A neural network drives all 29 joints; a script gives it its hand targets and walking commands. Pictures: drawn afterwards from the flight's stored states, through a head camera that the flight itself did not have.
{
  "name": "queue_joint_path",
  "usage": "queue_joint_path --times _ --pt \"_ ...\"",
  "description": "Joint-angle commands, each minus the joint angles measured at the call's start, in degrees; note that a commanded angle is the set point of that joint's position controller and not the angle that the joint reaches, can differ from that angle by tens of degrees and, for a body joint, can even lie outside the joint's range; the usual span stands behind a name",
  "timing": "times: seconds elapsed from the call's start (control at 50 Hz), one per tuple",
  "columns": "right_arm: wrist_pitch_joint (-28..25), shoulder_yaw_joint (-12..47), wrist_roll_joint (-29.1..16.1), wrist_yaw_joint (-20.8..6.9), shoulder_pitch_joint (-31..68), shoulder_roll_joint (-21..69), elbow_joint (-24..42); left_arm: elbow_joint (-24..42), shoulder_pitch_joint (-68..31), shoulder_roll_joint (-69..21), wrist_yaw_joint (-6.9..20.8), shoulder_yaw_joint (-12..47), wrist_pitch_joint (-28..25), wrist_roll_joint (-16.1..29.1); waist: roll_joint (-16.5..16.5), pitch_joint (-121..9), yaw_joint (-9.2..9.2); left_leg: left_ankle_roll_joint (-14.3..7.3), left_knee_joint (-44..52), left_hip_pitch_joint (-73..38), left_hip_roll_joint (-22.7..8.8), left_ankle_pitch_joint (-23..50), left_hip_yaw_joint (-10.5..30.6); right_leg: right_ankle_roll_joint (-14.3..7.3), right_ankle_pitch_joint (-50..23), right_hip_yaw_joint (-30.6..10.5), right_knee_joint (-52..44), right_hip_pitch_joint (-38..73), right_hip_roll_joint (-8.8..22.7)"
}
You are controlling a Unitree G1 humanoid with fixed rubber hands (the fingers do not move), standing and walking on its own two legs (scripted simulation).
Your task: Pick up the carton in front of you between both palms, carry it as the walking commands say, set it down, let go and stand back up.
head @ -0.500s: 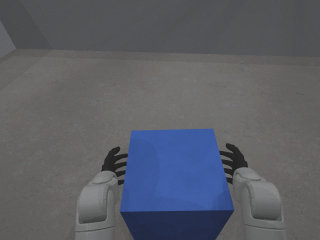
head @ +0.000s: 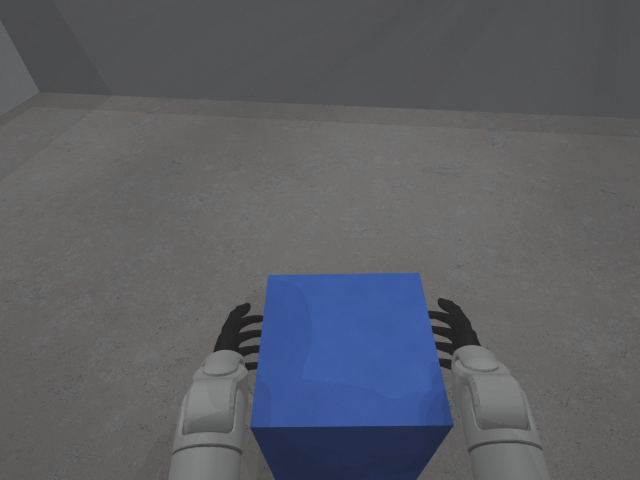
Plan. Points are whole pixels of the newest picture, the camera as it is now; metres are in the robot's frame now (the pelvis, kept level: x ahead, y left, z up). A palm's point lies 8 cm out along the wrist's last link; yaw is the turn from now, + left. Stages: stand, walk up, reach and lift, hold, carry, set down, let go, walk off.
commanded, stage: carry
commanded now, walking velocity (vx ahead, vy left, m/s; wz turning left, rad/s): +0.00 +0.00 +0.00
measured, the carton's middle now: (344, 381) +0.30 +0.00 -0.06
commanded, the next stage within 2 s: hold in 1.38 s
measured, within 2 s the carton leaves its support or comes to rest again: neither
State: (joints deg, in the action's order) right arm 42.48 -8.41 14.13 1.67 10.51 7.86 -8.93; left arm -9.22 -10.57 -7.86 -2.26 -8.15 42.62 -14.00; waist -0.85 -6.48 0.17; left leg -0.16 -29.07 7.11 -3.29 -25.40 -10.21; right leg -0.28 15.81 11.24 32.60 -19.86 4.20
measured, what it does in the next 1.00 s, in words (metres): shifts its weight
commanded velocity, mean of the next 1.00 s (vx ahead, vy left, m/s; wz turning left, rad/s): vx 0.00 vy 0.00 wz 0.00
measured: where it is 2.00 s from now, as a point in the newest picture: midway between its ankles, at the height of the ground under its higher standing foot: outside the picture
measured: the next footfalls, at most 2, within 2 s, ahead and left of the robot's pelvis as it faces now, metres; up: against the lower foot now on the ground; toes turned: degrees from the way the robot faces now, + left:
none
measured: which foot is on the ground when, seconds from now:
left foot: down 0.00-1.00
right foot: down 0.00-1.00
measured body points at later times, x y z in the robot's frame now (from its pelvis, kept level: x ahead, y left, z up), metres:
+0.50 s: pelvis -0.04 +0.00 +0.00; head -0.07 +0.01 +0.45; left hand +0.25 +0.16 +0.03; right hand +0.25 -0.15 +0.03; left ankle -0.11 +0.09 -0.73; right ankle +0.01 -0.12 -0.73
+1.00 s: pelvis -0.06 +0.01 +0.00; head -0.08 +0.02 +0.45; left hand +0.23 +0.17 +0.03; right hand +0.23 -0.14 +0.03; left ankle -0.11 +0.09 -0.73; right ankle +0.01 -0.12 -0.73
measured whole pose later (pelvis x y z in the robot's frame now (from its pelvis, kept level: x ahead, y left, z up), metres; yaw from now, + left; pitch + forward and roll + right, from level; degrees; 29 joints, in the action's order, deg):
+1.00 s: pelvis -0.06 +0.01 +0.00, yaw +0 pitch +1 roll +0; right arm 42.2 -9.3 13.6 2.0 11.7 8.0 -9.1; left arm -9.6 -11.8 -8.1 -2.5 -8.9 42.4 -13.6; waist -0.3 -4.5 0.1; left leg -2.5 -31.4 11.1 -1.7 -21.4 -11.5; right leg 0.2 8.1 10.3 29.1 -21.5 6.0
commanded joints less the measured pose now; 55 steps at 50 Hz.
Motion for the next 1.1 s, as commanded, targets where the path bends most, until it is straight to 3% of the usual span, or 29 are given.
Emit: queue_joint_path --times 0.0,0.1,0.2,0.42,1.08 --pt "-6.11 27.61 -12.92 -12.88 24.87 49.39 1.19 1.77 -26.1 -49.91 13.35 28.41 -6.4 13.53 -0.97 -14.09 -0.28 -0.27 0.78 -0.83 -6.83 40.23 3.33 -1.4 -27.23 -4.49 0.31 10.17 4.91" --pt "-7.74 29.48 -13.75 -13.57 26.9 52.74 0.34 0.87 -27.87 -53.06 14.05 29.95 -8.21 14.4 0.32 -14.61 -0.28 -0.35 1.27 0.18 -6.01 31.86 3.62 -1.59 -27.73 -5.05 -0.64 11.07 5.61" --pt "-4.84 33.3 -16.09 -13.46 25.16 53.12 4.27 4.72 -25.83 -53.14 13.99 33.24 -5.38 16.54 0.58 -14.68 -0.22 -0.44 1.63 0.77 -5.88 28.62 3.81 -1.48 -26.36 -5.09 -1.51 11.12 5.72" --pt "-2.95 30.98 -15.34 -13.6 26.04 52.06 3.05 3.67 -26.89 -52.16 14.15 31.14 -3.32 15.68 0.54 -10.31 -0.08 -1.09 4.93 4.73 -5.96 18.38 4.67 -0.9 -17.86 -5.81 -4.39 9.03 5.69" --pt "-2.35 31.08 -15.67 -13.97 25.89 52.9 3.17 3.9 -26.78 -52.87 14.47 31.42 -2.63 15.87 0.41 -11.38 -0.14 -1.89 4.27 5.07 -6.04 20.63 5.08 -0.05 -17.15 -5.21 -4.72 8.33 5.53"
